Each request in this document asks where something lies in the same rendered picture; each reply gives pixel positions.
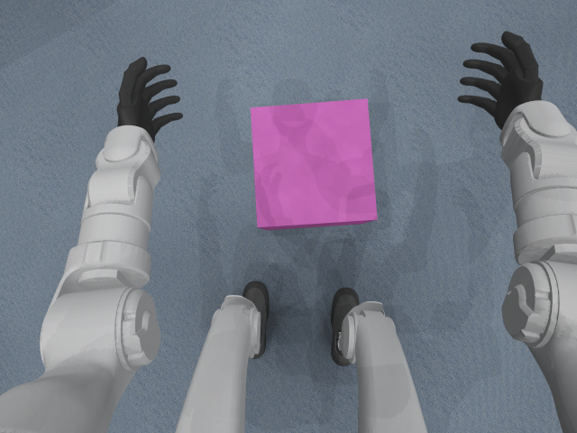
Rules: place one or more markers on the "carton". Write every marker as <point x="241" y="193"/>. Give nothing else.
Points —
<point x="313" y="165"/>

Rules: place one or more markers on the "right robot hand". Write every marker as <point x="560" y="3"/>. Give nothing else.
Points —
<point x="518" y="78"/>

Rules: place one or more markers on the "robot left foot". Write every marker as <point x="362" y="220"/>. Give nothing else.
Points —
<point x="257" y="293"/>

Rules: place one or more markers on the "left robot upper arm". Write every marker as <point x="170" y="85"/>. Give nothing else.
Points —
<point x="93" y="343"/>

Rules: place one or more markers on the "robot left forearm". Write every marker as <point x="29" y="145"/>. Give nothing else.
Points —
<point x="116" y="221"/>

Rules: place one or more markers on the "left robot hand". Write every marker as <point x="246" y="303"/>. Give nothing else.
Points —
<point x="135" y="107"/>

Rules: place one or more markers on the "right robot upper arm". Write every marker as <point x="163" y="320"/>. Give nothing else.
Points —
<point x="540" y="309"/>

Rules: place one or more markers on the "robot right forearm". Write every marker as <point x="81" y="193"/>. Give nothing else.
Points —
<point x="540" y="150"/>

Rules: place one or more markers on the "right robot shin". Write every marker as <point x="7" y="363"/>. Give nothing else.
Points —
<point x="368" y="305"/>

